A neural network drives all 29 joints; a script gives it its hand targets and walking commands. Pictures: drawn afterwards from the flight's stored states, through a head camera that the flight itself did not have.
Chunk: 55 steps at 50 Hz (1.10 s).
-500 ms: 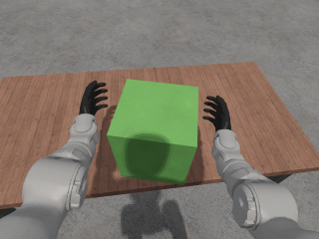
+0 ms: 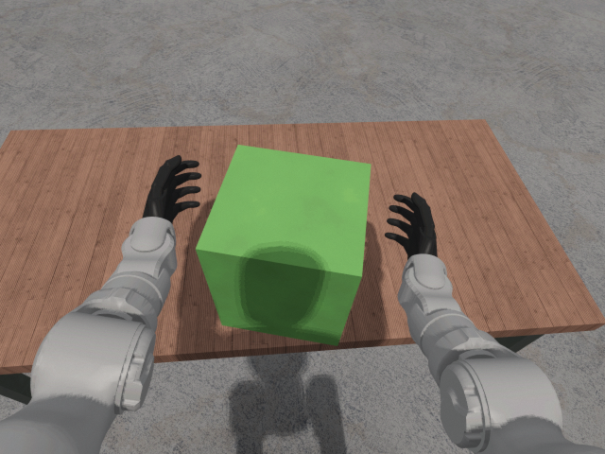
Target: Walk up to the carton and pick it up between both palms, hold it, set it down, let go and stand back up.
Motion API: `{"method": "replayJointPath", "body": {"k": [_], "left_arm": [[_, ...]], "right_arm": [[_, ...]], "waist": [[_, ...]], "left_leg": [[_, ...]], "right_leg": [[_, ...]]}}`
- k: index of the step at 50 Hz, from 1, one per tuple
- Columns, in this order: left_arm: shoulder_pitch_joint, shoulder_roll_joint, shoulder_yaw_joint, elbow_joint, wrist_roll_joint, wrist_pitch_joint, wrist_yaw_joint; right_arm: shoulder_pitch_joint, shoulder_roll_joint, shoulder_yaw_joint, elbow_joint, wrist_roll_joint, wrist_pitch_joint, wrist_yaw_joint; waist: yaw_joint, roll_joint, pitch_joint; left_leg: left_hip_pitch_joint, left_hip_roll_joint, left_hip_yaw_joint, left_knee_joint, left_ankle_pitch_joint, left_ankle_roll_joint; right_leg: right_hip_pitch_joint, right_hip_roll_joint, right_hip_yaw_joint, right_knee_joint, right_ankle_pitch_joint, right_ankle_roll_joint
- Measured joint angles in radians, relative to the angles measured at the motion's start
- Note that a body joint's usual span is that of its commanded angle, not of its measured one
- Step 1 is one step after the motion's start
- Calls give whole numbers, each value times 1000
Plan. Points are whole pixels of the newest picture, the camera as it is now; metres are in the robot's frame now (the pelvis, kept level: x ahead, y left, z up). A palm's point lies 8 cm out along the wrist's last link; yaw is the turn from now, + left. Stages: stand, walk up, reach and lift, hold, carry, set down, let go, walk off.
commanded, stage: set down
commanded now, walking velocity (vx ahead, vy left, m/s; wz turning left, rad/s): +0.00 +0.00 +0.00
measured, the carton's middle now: (290, 251) +0.46 +0.00 -0.06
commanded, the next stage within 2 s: none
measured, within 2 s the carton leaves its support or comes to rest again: neither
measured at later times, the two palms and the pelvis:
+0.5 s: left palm (155, 240) +0.44 +0.20 +0.03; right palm (427, 267) +0.39 -0.19 +0.01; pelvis -0.01 +0.00 -0.01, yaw +0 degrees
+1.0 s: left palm (125, 237) +0.41 +0.21 +0.07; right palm (447, 250) +0.37 -0.19 +0.08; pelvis +0.01 -0.01 +0.02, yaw +0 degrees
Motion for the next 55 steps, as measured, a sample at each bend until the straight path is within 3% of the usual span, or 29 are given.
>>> {"method": "replayJointPath", "body": {"k": [4,8,12,19,24,27,31,34,38,42,49,55], "left_arm": [[-57,38,-63,154,-80,-33,-25],[-87,36,-88,273,-118,-95,-56],[-72,14,-81,200,-122,-89,-47],[-21,34,-29,69,-25,-57,-37],[3,56,-32,106,-15,-67,-48],[34,56,-45,129,-45,-87,-50],[100,48,-78,52,-112,-83,-41],[167,45,-70,-99,-124,-54,-40],[243,36,-22,-254,-81,6,-66],[245,48,-22,-231,-91,65,-87],[255,87,-58,-195,-124,89,-110],[300,74,-45,-299,-74,135,-137]], "right_arm": [[-17,-20,42,1,-2,41,-5],[-49,25,44,14,-52,62,14],[-56,67,63,-2,-42,33,11],[-31,49,61,35,4,-70,-16],[-2,-8,81,76,53,-89,-2],[28,-24,105,66,80,-82,13],[89,-28,147,-22,128,-70,27],[150,-29,185,-129,159,-68,29],[229,-36,219,-212,173,-55,24],[250,-57,225,-230,188,18,18],[229,-60,237,-259,191,88,13],[245,-20,225,-266,163,85,2]], "waist": [[-17,-5,-8],[-47,-30,-14],[-55,-53,-27],[-51,-54,-27],[-36,-35,-13],[-30,-27,-13],[-23,-14,-25],[-17,-9,-18],[-6,-13,8],[1,-32,21],[-7,-67,47],[7,-75,95]], "left_leg": [[-2,-15,10,-3,8,5],[-29,-23,16,19,1,4],[-67,-19,9,39,-5,-8],[-89,-3,-12,78,-24,-18],[-80,-4,-5,93,-34,-6],[-82,-9,6,97,-37,1],[-90,-15,13,102,-41,6],[-59,-12,14,94,-43,5],[46,-1,17,47,-39,3],[153,3,26,-11,-27,2],[268,-7,21,-90,-1,-2],[338,-10,6,-151,25,-9]], "right_leg": [[-22,-16,9,38,-14,-2],[-64,-25,15,90,-38,-8],[-100,-22,9,110,-44,-12],[-101,-6,-11,111,-47,-16],[-90,-6,-4,118,-49,-10],[-99,-12,6,131,-54,-4],[-110,-18,13,143,-60,1],[-80,-15,15,131,-60,2],[29,-2,18,71,-46,2],[129,3,27,17,-33,0],[238,-5,21,-38,-24,-8],[315,-7,7,-103,-2,-12]]}}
